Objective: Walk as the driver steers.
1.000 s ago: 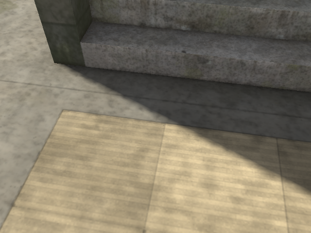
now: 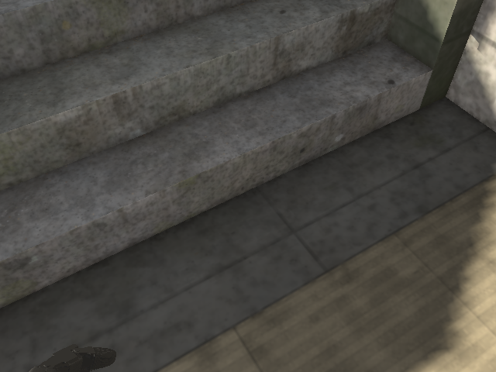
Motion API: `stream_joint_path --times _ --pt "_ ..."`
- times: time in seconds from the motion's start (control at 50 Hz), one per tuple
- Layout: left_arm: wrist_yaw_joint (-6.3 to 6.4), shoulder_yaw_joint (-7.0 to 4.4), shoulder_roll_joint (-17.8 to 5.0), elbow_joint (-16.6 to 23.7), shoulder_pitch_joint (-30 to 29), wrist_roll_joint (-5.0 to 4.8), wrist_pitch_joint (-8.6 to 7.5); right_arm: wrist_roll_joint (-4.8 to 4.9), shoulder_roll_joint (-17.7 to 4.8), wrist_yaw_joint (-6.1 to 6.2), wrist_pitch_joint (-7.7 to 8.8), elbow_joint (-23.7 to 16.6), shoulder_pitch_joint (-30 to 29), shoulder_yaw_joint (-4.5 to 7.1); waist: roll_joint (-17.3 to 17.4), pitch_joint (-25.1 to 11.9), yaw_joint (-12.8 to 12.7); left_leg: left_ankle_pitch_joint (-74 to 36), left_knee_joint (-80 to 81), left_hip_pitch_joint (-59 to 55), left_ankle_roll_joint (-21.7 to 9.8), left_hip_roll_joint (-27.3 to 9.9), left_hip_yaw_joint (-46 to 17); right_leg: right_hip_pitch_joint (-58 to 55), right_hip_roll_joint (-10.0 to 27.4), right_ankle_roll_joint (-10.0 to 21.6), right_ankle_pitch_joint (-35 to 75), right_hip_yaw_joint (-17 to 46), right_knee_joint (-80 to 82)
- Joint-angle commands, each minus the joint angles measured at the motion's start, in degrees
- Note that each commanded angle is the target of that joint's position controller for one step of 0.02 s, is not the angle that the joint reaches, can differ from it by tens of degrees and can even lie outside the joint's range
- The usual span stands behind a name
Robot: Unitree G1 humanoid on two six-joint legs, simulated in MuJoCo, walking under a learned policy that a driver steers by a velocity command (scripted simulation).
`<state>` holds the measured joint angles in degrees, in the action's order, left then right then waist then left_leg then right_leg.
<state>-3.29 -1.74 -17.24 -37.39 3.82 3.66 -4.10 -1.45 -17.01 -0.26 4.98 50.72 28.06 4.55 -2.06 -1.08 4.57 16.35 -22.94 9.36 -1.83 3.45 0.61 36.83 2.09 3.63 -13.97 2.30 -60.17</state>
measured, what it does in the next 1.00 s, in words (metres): walks ahead, turning left: right foot, then left foot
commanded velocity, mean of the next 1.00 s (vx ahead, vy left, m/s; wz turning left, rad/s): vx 1.00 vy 0.00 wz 0.73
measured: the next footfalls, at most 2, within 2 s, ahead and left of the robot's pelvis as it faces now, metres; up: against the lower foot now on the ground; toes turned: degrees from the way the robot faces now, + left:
right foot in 0.16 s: +0.32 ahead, -0.14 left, +0.00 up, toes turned +7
left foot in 0.58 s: +0.67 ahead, +0.15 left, +0.00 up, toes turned +31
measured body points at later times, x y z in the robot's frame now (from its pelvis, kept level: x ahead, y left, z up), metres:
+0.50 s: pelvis +0.43 +0.01 -0.02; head +0.46 +0.03 +0.43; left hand +0.28 +0.26 -0.14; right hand +0.76 -0.13 -0.07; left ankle +0.58 +0.16 -0.69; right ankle +0.28 -0.15 -0.74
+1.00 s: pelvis +0.80 +0.21 +0.01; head +0.82 +0.22 +0.46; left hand +0.78 +0.51 -0.07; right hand +1.06 +0.06 -0.11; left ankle +0.65 +0.15 -0.63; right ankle +0.88 +0.09 -0.73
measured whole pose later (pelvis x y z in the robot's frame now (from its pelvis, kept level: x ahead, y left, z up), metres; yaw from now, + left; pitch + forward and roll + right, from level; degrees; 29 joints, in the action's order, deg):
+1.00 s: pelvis +0.80 +0.21 +0.01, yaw +45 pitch +3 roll +0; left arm 1.5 1.7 -12.4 -36.4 6.8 2.6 -6.6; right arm -0.7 -18.2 1.0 3.8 45.5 17.0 3.4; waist 0.8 -0.5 0.2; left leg 12.3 -63.2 18.4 -5.9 14.1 -7.4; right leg 13.5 2.6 1.0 -10.0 -0.8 -24.9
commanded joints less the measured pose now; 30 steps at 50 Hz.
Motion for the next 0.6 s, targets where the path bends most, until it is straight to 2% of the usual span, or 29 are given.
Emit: stream_joint_path --times 0.02,0.06,0.1,0.12,0.14,0.16,0.18,0.2,0.22,0.24,0.26,0.3,0.34,0.36,0.38,0.4,0.44,0.46,0.48,0.5,0.52,0.54,0.56,0.58,0.6 --pt "-1.31 1.95 0.2 6.0 -2.7 -0.88 -0.78 0.49 -5.9 -0.42 1.70 -6.4 -9.2 0.63 5.5 6.5 -6.3 -1.9 18.0 15.5 -9.8 -11.0 -14.7 -9.8 1.7 -2.7 6.6 -0.6 16.8" --pt "-1.42 1.60 -1.5 5.6 -3.5 -1.75 -0.91 1.05 -9.4 -1.14 1.89 -6.4 -7.2 1.51 5.4 5.7 -5.8 -8.4 19.5 17.7 -9.5 -12.4 -14.7 -20.2 -0.8 -2.9 9.7 -3.4 19.6" --pt "-0.24 0.77 -3.4 5.1 -3.0 -1.68 -1.05 1.45 -10.1 -1.49 1.63 -5.6 -4.4 1.49 3.8 4.5 -5.8 -17.9 13.8 10.9 -8.3 -12.9 -14.2 -23.3 -1.9 -2.6 9.7 -3.5 25.0" --pt "0.66 -0.04 -4.7 3.5 1.1 -1.24 -1.28 1.48 -10.7 -1.57 1.43 -4.9 -3.0 1.54 2.1 1.1 -7.7 -27.9 4.6 7.7 -7.3 -11.1 -12.0 -29.0 -3.7 -2.1 7.5 -4.1 27.9" --pt "1.68 -0.99 -6.2 1.1 9.0 -0.43 -1.57 1.64 -11.2 -1.59 1.31 -4.5 -2.1 1.71 0.9 -4.5 -11.3 -32.5 -9.1 9.4 -6.4 -8.2 -9.9 -39.8 -4.3 -1.4 4.9 -4.6 28.1" --pt "3.08 -2.36 -10.0 0.2 18.7 0.79 -1.92 1.93 -9.1 -1.60 1.56 -5.3 -3.7 1.10 -0.8 -10.2 -16.5 -23.1 -26.9 19.3 -5.0 -4.7 -8.1 -52.1 5.2 0.1 -5.1 4.5 29.1" --pt "3.98 -3.24 -14.5 0.1 24.3 2.40 -1.90 3.13 0.1 -1.08 1.51 -7.8 -1.4 -0.88 -11.7 -17.0 -14.8 11.3 -46.9 31.5 -4.3 -1.4 -5.0 -60.4 23.2 1.9 -28.0 30.0 37.4" --pt "4.00 -3.58 -14.0 0.2 21.9 0.98 -1.32 3.66 -2.5 -0.66 0.83 -9.1 -0.9 -0.58 -13.3 -17.6 -12.6 7.0 -55.1 36.3 -5.3 -1.9 -5.6 -55.2 25.5 4.7 -35.1 45.8 46.4" --pt "3.81 -2.62 -8.9 0.3 16.3 0.17 -1.25 2.48 -3.8 -0.69 -0.07 -8.9 -5.3 -0.33 -7.2 -8.3 -10.4 1.6 -56.3 39.2 -5.3 -5.4 -5.1 -48.8 22.3 4.4 -31.4 36.5 45.8" --pt "3.42 -1.99 -5.7 -0.2 14.1 -0.54 -1.56 1.57 -3.3 -1.33 -0.55 -8.8 -8.4 -0.48 -3.2 -3.3 -9.6 -1.1 -53.8 38.8 -4.8 -7.2 -4.7 -42.7 19.5 4.0 -20.0 26.6 45.3" --pt "3.25 -1.68 -4.3 -0.7 12.9 -0.42 -1.78 1.19 -2.7 -1.91 -1.20 -8.4 -9.3 -0.42 -2.8 -1.2 -7.9 -1.8 -52.2 37.2 -4.1 -8.2 -4.7 -38.9 17.1 2.9 -11.3 19.9 46.1" --pt "3.11 -1.17 -2.3 -3.2 13.9 -1.60 -2.77 0.14 -0.5 -2.88 -3.04 -8.9 -10.2 -0.69 -5.0 1.7 -5.4 -2.3 -50.2 36.2 -3.2 -9.9 -4.4 -34.7 14.9 1.7 0.0 10.5 47.7" --pt "2.67 -0.94 -0.9 -5.5 15.6 -2.50 -3.69 -0.23 0.3 -3.55 -4.17 -11.0 -15.2 -1.00 -3.6 3.7 -4.8 -4.4 -49.8 39.5 -3.1 -10.4 -3.3 -35.3 14.1 1.2 12.4 3.3 49.0" --pt "2.56 -0.94 -0.9 -6.2 15.6 -2.54 -4.00 -0.27 0.5 -3.95 -4.23 -12.3 -17.6 -1.27 -3.3 4.0 -4.3 -7.2 -48.0 39.6 -3.2 -10.3 -2.4 -34.7 13.4 0.7 16.1 -0.4 50.0" --pt "2.54 -0.75 0.1 -7.2 15.6 -2.57 -4.16 -0.06 0.5 -4.20 -4.13 -13.0 -19.9 -1.53 -2.5 4.8 -4.1 -10.0 -45.8 38.7 -3.4 -9.4 -0.7 -33.8 10.8 -0.4 22.2 -5.7 50.5" --pt "2.68 -1.12 -1.8 -7.3 14.3 -2.40 -4.51 0.09 0.8 -4.71 -3.95 -14.9 -21.7 -2.06 -4.9 5.4 -2.8 -13.4 -40.9 36.8 -3.6 -10.1 -0.8 -32.0 11.4 -0.2 22.4 -7.4 51.8" --pt "2.98 -1.42 -3.0 -8.0 12.7 -2.39 -4.68 0.14 -0.8 -5.64 -3.83 -16.0 -26.2 -2.46 -1.4 7.3 -2.7 -18.4 -29.3 31.1 -4.7 -8.6 3.3 -30.3 9.1 -1.2 24.9 -13.7 54.5" --pt "3.18 -1.54 -4.1 -8.4 13.4 -2.35 -4.53 0.05 -0.9 -5.85 -3.79 -16.4 -28.2 -2.75 -0.1 8.0 -3.0 -19.2 -24.1 27.1 -5.7 -7.0 6.4 -30.1 8.6 -1.6 31.0 -16.0 54.5" --pt "3.49 -1.73 -5.7 -8.8 14.8 -2.33 -4.35 -0.08 -1.4 -5.87 -3.72 -16.5 -29.0 -2.82 0.3 7.3 -2.8 -18.8 -21.0 22.9 -6.9 -4.6 8.7 -31.6 8.7 -1.9 43.5 -17.3 52.3" --pt "3.88 -2.15 -7.7 -9.1 16.4 -2.25 -3.93 -0.03 -2.5 -5.66 -3.66 -15.9 -27.6 -2.62 -0.4 5.3 -2.0 -17.6 -19.8 19.3 -7.6 -1.9 10.8 -34.7 9.1 -2.4 57.1 -17.6 48.0" --pt "4.42 -2.67 -10.0 -8.9 16.4 -2.03 -3.22 0.03 -4.0 -5.25 -3.58 -14.7 -23.7 -2.24 -2.3 2.4 0.6 -15.4 -19.3 15.1 -8.4 0.0 11.4 -37.3 10.0 -2.8 68.3 -17.4 41.4" --pt "4.88 -3.15 -11.6 -8.3 15.1 -1.68 -2.24 0.13 -6.0 -4.70 -3.39 -12.8 -16.2 -1.54 -3.7 -1.9 4.7 -13.1 -18.9 7.5 -9.6 1.5 10.7 -37.7 11.0 -2.6 74.0 -16.9 31.1" --pt "5.07 -3.47 -12.5 -7.2 12.7 -1.53 -1.30 0.10 -8.3 -4.03 -3.11 -9.4 -5.0 -0.36 -4.2 -7.1 9.8 -11.3 -17.3 -3.7 -11.6 2.2 8.1 -35.0 11.9 -1.6 73.5 -15.2 16.4" --pt "4.75 -3.48 -12.0 -7.2 13.1 -0.71 -0.86 0.08 -10.9 -2.67 -3.25 -6.2 2.8 1.24 -0.6 -10.6 11.5 -5.2 -15.5 -16.7 -12.7 2.5 4.3 -25.9 8.9 -1.7 52.6 -15.0 -2.1" --pt "3.61 -1.35 -3.6 -5.8 12.3 0.34 -1.34 1.12 -14.7 -1.19 -3.94 -6.4 -2.1 2.40 13.5 -4.3 5.6 -8.0 -14.4 -20.4 -14.3 -5.2 -9.0 -7.2 -1.7 -3.2 -6.6 -14.3 -25.0"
